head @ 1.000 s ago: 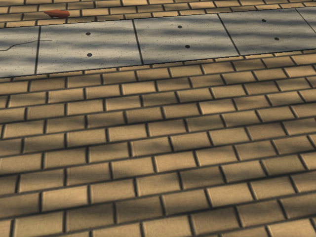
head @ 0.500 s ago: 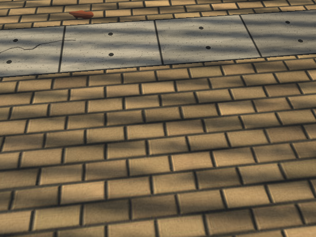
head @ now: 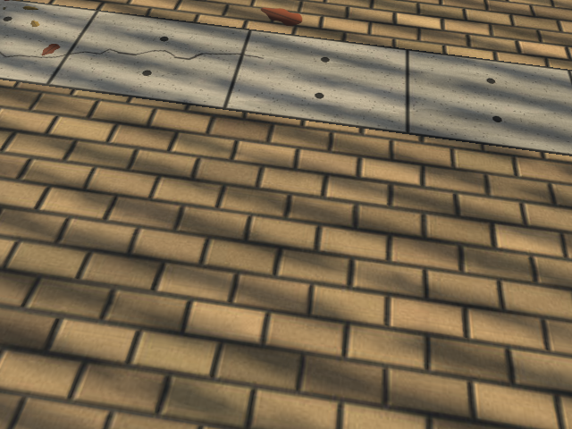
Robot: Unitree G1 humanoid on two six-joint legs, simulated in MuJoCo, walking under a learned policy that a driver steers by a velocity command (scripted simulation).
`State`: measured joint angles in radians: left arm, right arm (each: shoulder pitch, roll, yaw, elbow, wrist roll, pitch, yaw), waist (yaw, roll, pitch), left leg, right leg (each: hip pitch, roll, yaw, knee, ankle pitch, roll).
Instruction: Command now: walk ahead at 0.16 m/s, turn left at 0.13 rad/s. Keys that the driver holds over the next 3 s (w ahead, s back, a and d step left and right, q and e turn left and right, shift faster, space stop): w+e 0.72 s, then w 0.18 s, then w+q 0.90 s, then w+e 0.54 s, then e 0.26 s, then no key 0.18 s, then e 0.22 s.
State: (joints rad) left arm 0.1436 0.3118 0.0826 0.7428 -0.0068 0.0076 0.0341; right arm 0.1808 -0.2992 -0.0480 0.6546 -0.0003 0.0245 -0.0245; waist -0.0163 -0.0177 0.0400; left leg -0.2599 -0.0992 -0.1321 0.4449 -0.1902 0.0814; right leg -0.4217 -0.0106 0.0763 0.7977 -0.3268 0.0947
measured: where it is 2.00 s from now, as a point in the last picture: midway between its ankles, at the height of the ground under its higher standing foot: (366, 244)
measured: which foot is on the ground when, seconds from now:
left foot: down 0.00-0.18, up 0.20-0.56, down 0.58-1.00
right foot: up 0.00-0.16, down 0.18-0.60, up 0.62-1.00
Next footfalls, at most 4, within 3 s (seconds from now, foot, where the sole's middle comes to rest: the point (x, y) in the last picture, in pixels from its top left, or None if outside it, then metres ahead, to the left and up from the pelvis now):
0.18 right None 0.05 -0.14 -0.78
0.58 left None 0.38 0.05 -0.78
1.06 right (410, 395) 0.55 -0.31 -0.78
1.58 left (330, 274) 0.88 -0.14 -0.78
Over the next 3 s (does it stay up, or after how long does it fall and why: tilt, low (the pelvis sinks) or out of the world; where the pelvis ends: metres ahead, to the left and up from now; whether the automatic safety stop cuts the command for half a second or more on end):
stays up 1.33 -0.29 -0.01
